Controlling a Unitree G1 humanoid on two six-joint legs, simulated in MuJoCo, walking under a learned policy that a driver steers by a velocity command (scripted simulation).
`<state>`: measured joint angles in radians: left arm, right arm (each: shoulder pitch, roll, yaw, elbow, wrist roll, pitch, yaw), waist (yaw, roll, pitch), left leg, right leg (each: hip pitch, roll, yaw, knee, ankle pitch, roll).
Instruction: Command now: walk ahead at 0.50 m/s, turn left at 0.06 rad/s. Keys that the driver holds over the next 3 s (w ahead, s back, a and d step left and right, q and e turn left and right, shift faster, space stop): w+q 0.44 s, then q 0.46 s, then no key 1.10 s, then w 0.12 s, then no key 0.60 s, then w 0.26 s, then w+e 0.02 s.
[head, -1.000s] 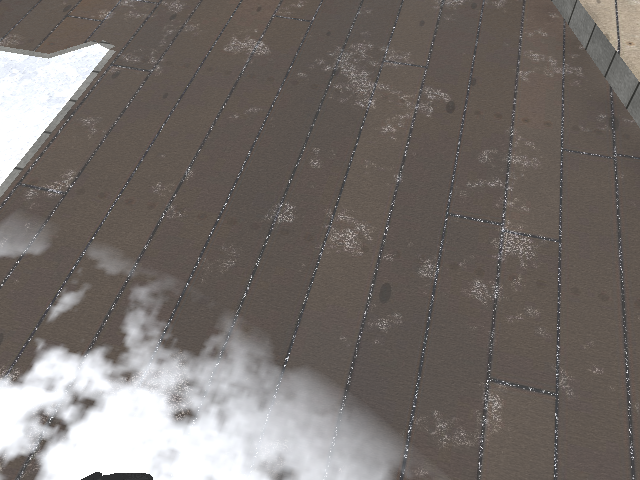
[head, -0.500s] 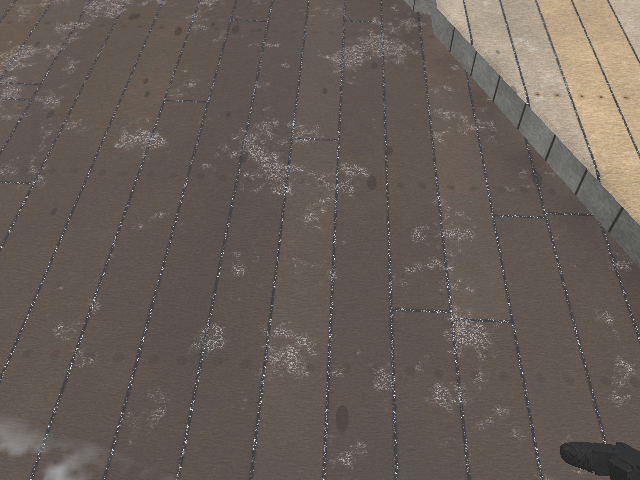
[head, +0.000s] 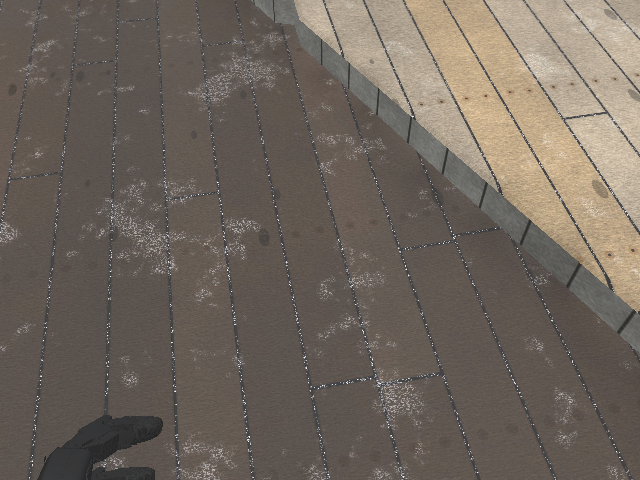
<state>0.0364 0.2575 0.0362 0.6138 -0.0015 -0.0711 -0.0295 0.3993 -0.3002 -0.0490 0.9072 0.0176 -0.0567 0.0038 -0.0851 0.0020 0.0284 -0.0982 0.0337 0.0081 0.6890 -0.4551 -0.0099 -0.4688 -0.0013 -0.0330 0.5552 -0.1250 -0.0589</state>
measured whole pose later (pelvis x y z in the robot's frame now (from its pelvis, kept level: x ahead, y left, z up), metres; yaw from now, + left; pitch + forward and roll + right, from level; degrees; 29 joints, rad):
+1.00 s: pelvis +0.44 +0.07 +0.01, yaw +32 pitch +2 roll +0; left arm 0.12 0.28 0.05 0.71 0.03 -0.04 0.01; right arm 0.18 -0.32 -0.08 0.67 0.01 0.04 -0.03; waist -0.02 0.03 0.01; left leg -0.35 -0.14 -0.21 0.76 -0.49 0.01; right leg -0.39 0.04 0.06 0.53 -0.16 0.01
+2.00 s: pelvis +0.45 +0.11 +0.01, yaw +34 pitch -2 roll +0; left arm 0.18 0.24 0.04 1.04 0.00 0.01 0.05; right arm 0.24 -0.23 -0.03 0.95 0.00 -0.01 -0.02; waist 0.01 -0.01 0.04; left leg -0.13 -0.04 -0.05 0.48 -0.31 0.02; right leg -0.22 -0.04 0.05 0.47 -0.23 0.06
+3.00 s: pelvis +0.56 +0.18 +0.00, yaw +34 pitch -1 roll +0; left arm 0.35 0.26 0.05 1.09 -0.03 -0.05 0.01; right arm 0.23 -0.21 -0.05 1.07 0.03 -0.09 0.00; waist 0.01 -0.04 0.01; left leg -0.25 0.00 0.05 0.59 -0.35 0.08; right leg -0.10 -0.02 -0.01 0.53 -0.42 0.01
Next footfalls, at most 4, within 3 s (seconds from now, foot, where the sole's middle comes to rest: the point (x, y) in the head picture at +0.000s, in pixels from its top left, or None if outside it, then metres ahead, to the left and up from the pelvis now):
0.50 left None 0.41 0.16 -0.76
0.96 right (306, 417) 0.59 0.02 -0.76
1.28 left None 0.40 0.21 -0.76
2.50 left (176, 456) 0.53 0.29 -0.76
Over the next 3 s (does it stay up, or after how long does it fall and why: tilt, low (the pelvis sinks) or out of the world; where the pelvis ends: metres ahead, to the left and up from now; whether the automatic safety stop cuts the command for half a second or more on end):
stays up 0.56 0.18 0.00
